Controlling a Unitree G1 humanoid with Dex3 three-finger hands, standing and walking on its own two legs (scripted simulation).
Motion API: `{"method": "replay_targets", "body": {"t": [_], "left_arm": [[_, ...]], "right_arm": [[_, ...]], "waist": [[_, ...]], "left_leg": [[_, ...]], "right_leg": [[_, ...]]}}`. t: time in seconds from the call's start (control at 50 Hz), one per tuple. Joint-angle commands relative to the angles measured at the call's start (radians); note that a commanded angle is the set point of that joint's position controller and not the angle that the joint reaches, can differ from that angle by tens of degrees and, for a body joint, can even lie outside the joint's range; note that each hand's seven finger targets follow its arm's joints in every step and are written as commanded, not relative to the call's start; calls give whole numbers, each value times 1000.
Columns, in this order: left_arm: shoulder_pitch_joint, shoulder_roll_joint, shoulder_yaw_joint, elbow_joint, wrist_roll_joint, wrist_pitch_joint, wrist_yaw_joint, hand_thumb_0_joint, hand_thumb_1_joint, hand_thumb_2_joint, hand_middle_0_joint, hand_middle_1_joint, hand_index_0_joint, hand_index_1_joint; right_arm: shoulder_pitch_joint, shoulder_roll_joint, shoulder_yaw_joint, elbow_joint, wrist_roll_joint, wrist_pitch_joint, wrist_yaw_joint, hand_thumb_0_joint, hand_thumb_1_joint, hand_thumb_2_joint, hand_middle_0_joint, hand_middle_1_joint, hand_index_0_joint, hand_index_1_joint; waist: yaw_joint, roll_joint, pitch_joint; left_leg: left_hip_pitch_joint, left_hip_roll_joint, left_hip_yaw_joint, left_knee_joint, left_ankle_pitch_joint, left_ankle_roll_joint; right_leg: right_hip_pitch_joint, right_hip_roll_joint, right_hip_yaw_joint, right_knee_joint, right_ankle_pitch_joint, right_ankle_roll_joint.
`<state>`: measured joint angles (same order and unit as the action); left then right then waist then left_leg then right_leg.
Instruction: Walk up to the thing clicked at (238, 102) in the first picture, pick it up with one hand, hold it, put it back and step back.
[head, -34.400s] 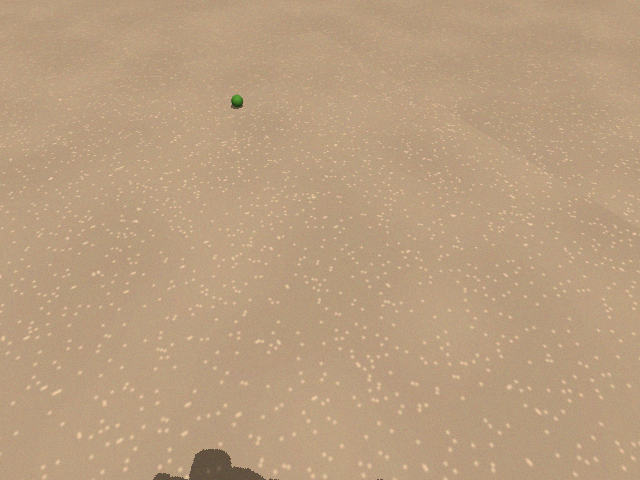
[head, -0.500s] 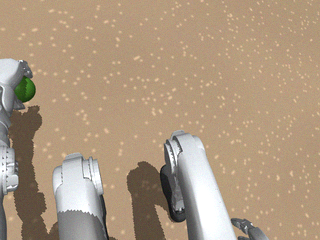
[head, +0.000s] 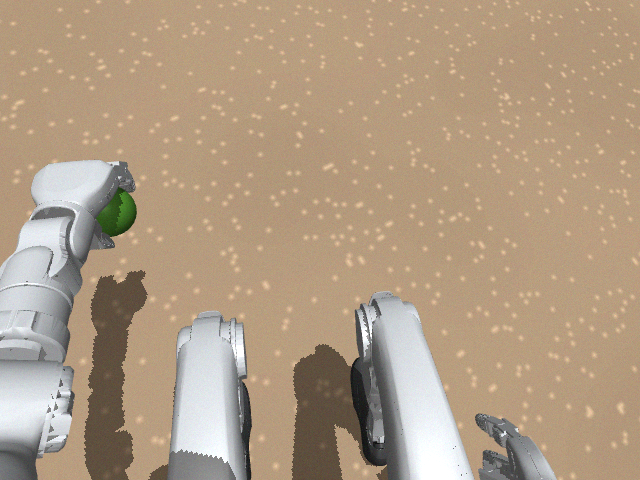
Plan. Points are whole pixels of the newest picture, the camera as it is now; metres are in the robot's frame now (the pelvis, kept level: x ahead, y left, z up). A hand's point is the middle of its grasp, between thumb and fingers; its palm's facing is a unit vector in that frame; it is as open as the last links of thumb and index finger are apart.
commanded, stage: lift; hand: left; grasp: from above
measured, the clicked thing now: (107, 210) +0.47 +0.27 -0.13
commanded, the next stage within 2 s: hold in 1.08 s
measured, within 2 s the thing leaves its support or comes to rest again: neither
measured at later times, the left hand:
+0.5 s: hand (22, 207) +0.38 +0.24 +0.10, palm faces -0.43 -0.09 -0.90, open 9.6 cm
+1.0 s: hand out of the picture +0.37 +0.22 +0.21, palm faces -0.44 -0.10 -0.89, open 9.6 cm
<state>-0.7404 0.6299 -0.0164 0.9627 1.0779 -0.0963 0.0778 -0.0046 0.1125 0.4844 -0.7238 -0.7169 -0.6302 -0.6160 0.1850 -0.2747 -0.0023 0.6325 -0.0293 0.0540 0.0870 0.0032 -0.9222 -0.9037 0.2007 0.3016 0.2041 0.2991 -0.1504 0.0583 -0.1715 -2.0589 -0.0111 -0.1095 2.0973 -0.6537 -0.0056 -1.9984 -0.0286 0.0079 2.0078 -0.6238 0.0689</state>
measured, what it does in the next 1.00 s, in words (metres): rises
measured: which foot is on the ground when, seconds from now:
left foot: down 0.00-1.00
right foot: down 0.00-1.00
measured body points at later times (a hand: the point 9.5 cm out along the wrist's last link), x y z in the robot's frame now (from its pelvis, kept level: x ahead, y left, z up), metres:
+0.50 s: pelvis +0.02 -0.01 +0.18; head +0.13 +0.00 +0.61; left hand +0.40 +0.24 +0.16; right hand +0.15 -0.27 +0.05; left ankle +0.08 +0.12 -0.39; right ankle +0.11 -0.16 -0.39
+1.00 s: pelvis +0.06 -0.02 +0.29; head +0.11 -0.02 +0.73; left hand +0.39 +0.23 +0.26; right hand +0.16 -0.28 +0.16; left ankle +0.08 +0.12 -0.39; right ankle +0.11 -0.16 -0.39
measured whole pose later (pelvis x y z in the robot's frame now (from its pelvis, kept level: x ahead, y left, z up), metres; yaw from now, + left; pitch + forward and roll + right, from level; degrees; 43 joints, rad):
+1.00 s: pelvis +0.06 -0.02 +0.29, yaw +2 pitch +12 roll -1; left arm -0.35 0.39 -0.19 0.85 0.99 0.03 0.14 -0.01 0.08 0.49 -0.77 -0.68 -0.67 -0.60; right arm 0.25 -0.24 -0.04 0.73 0.03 0.01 -0.05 0.01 -0.91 -0.90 0.20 0.30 0.20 0.30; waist -0.06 0.03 -0.10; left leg -0.75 0.05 -0.01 0.96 -0.42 -0.03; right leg -0.75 -0.02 0.02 0.93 -0.39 0.04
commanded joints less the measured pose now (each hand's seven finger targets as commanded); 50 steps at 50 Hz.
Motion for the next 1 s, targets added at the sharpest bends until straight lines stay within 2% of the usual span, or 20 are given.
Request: {"method": "replay_targets", "body": {"t": [0.0,0.04,0.1,0.14,0.16,0.24,0.26,0.3,0.32,0.38,0.42,0.44,0.5,0.56,0.6,0.66,0.72,0.82,0.9,0.98], "left_arm": [[-295,219,55,-290,-33,16,29,0,653,704,-910,-897,-976,-829],[-245,220,63,-323,-40,28,28,0,665,726,-939,-857,-993,-801],[-222,183,39,-381,-51,50,20,0,664,728,-931,-868,-988,-808],[-180,161,27,-385,-66,65,16,0,648,698,-917,-860,-977,-798],[-161,175,41,-413,-72,70,16,0,640,705,-921,-839,-975,-782],[-54,115,4,-419,-80,95,8,0,623,676,-906,-823,-962,-765],[-57,141,27,-452,-85,97,11,0,623,663,-913,-804,-966,-749],[-10,107,1,-465,-89,103,6,0,622,671,-925,-790,-973,-741],[-13,119,15,-486,-94,105,8,0,640,684,-939,-783,-984,-736],[22,68,-20,-456,-98,111,16,0,613,694,-928,-786,-969,-743],[48,69,-15,-440,-98,112,26,0,628,692,-942,-768,-982,-727],[54,52,-32,-435,-100,114,27,0,632,685,-941,-771,-984,-727],[60,56,-32,-413,-94,112,35,0,630,696,-946,-767,-985,-727],[69,10,-57,-382,-91,111,46,0,657,701,-959,-779,-1002,-737],[96,16,-47,-357,-97,116,59,0,652,682,-957,-757,-999,-714],[80,-4,-65,-331,-85,118,71,0,671,700,-987,-742,-1022,-707],[79,-6,-65,-330,-85,116,80,0,669,711,-979,-760,-1016,-723],[85,-32,-86,-298,-80,116,94,0,650,742,-977,-752,-1006,-723],[68,-56,-101,-296,-88,122,100,0,645,761,-967,-771,-996,-741],[95,-48,-103,-284,-81,124,93,0,623,776,-955,-769,-981,-743]], "right_arm": [[144,-208,-90,-54,18,-5,-30,0,-917,-905,200,300,200,300],[132,-203,-95,-52,23,-2,-42,0,-912,-904,200,300,200,300],[112,-192,-96,-59,27,1,-56,0,-909,-902,200,300,200,300],[99,-180,-92,-55,31,2,-66,0,-911,-903,200,300,200,300],[87,-179,-91,-54,33,1,-72,0,-909,-902,200,300,200,300],[62,-155,-86,-52,43,-1,-90,0,-909,-902,200,300,200,300],[59,-153,-86,-52,45,-1,-95,0,-910,-902,200,300,200,300],[52,-138,-80,-55,51,-4,-102,0,-911,-903,200,300,200,300],[49,-141,-82,-56,54,-6,-106,0,-908,-902,200,300,200,300],[45,-125,-74,-50,59,-18,-122,0,-910,-903,200,300,200,300],[45,-123,-74,-39,62,-28,-131,0,-908,-902,200,300,200,300],[38,-118,-74,-37,61,-33,-135,0,-909,-903,200,300,200,300],[37,-118,-76,-32,65,-44,-145,0,-909,-903,200,300,200,300],[45,-112,-74,-23,65,-56,-151,0,-908,-903,200,300,200,300],[36,-111,-74,-21,65,-62,-153,0,-907,-902,200,300,200,300],[46,-108,-73,-14,64,-67,-155,0,-907,-903,200,300,200,300],[66,-108,-79,-3,63,-73,-156,0,-907,-902,200,300,200,300],[75,-106,-82,8,63,-76,-153,0,-904,-901,200,300,200,300],[72,-110,-87,4,62,-74,-147,0,-902,-900,200,300,200,300],[65,-110,-88,-2,65,-69,-143,0,-901,-899,200,300,200,300]], "waist": [[-8,207,-660],[6,178,-656],[13,177,-661],[13,156,-612],[25,152,-618],[33,119,-546],[45,93,-560],[45,93,-521],[54,84,-533],[42,40,-435],[52,19,-410],[53,18,-402],[66,1,-357],[67,14,-325],[81,5,-301],[76,2,-271],[89,8,-295],[86,-2,-267],[87,-14,-247],[98,-25,-206]], "left_leg": [[627,0,24,-410,81,26],[666,0,31,-440,97,26],[753,9,29,-507,122,23],[767,9,41,-548,118,24],[794,10,37,-574,114,24],[862,13,56,-656,123,22],[885,12,61,-676,125,24],[915,11,74,-715,142,23],[958,14,66,-746,138,22],[985,12,74,-813,110,24],[1027,12,80,-853,131,23],[1047,12,87,-867,142,23],[1101,13,87,-934,150,22],[1168,18,79,-1000,175,16],[1201,16,80,-1046,173,15],[1247,13,89,-1098,200,16],[1334,11,96,-1144,282,11],[1427,9,101,-1211,375,8],[1505,8,106,-1269,412,6],[1529,2,110,-1323,405,8]], "right_leg": [[389,36,-107,-264,143,-94],[438,33,-99,-313,147,-93],[503,35,-94,-370,167,-92],[553,36,-87,-426,163,-89],[586,36,-85,-445,159,-88],[681,40,-72,-546,157,-87],[731,40,-67,-579,156,-86],[783,42,-59,-626,165,-86],[813,41,-57,-651,161,-86],[886,46,-42,-746,135,-82],[951,44,-30,-800,145,-82],[975,45,-25,-826,150,-82],[1049,46,-14,-894,153,-81],[1090,49,-13,-946,178,-82],[1143,49,-10,-992,174,-79],[1189,51,-10,-1046,202,-78],[1262,52,-11,-1088,276,-77],[1338,53,-13,-1153,360,-75],[1399,51,-15,-1214,395,-71],[1444,49,-8,-1272,385,-70]]}}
